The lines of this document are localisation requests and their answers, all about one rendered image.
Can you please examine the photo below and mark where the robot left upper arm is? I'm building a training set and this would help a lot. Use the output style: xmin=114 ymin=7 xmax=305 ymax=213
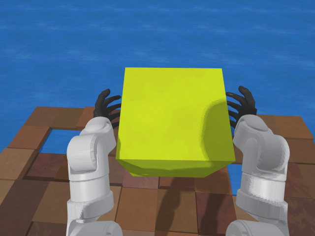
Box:
xmin=70 ymin=221 xmax=123 ymax=236

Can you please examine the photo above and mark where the robot right upper arm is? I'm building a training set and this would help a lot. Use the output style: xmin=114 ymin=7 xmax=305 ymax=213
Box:
xmin=225 ymin=219 xmax=284 ymax=236

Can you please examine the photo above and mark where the robot right hand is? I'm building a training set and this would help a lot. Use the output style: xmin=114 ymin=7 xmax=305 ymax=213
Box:
xmin=225 ymin=86 xmax=257 ymax=129

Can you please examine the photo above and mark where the robot left forearm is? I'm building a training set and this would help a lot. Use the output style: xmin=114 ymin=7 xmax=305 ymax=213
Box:
xmin=66 ymin=117 xmax=116 ymax=236

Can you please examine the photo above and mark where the carton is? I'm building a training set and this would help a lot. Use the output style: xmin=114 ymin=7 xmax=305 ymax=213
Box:
xmin=116 ymin=67 xmax=236 ymax=177

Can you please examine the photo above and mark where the robot left hand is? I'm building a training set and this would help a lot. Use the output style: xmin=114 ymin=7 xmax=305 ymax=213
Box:
xmin=93 ymin=89 xmax=121 ymax=129

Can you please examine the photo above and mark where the robot right forearm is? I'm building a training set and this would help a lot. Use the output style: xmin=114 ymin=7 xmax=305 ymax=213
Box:
xmin=233 ymin=115 xmax=290 ymax=236

